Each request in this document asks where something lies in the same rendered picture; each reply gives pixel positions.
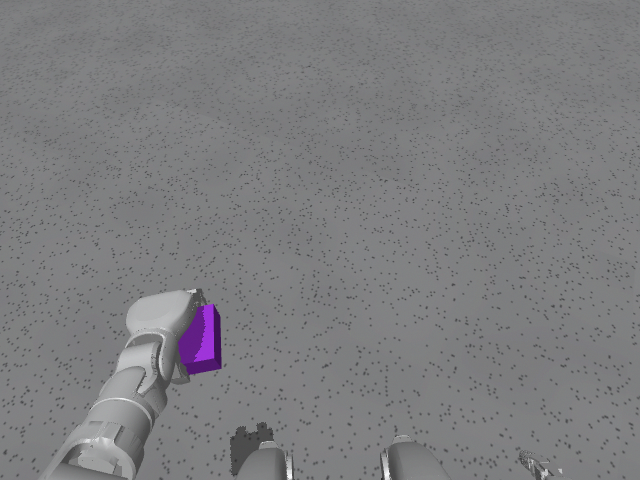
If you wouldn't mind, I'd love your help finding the left robot hand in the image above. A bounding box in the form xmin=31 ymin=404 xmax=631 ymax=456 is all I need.
xmin=126 ymin=288 xmax=207 ymax=385

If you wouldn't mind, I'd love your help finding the left robot arm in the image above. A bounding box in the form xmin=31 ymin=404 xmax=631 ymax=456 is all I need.
xmin=38 ymin=328 xmax=179 ymax=480

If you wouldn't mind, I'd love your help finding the right robot hand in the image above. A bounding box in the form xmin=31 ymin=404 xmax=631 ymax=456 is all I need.
xmin=519 ymin=450 xmax=572 ymax=480

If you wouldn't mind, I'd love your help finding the small box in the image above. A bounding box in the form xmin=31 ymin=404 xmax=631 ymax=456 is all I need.
xmin=178 ymin=304 xmax=222 ymax=375

